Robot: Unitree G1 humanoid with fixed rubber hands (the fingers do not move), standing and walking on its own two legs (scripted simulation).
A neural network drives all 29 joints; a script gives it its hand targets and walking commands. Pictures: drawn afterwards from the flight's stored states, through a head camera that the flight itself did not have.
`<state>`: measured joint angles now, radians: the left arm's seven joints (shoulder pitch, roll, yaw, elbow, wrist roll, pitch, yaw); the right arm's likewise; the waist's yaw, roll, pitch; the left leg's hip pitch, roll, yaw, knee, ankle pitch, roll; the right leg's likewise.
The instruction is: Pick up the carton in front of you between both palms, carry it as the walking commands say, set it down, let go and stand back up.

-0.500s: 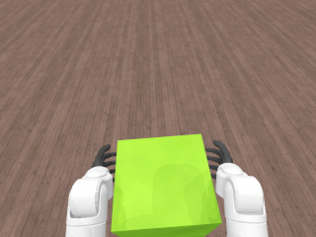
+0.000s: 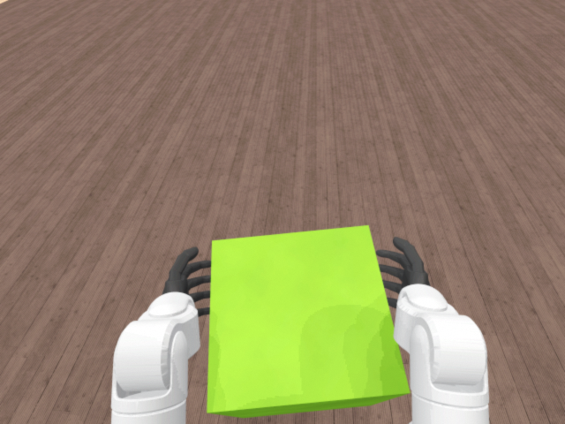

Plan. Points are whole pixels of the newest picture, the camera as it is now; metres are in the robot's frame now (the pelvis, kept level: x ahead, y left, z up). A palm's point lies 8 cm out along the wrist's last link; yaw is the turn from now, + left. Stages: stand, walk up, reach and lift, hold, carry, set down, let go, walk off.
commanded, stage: carry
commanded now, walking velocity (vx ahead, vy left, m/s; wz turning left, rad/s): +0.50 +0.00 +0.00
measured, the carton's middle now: (299, 331) +0.28 +0.00 -0.01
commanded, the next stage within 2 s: none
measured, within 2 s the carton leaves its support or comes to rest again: neither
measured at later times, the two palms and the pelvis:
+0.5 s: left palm (218, 148) +0.61 +0.17 +0.08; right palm (366, 146) +0.60 -0.12 +0.10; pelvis +0.34 +0.04 +0.00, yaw -4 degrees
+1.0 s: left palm (233, 87) +0.85 +0.17 +0.10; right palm (352, 81) +0.86 -0.12 +0.11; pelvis +0.58 +0.02 -0.01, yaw -1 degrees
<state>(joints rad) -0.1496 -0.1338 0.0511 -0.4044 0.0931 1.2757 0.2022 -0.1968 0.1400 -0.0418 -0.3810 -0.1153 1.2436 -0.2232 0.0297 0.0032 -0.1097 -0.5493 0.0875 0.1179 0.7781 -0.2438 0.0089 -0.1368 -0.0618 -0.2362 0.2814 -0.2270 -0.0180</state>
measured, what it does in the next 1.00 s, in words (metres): walks ahead: left foot, then right foot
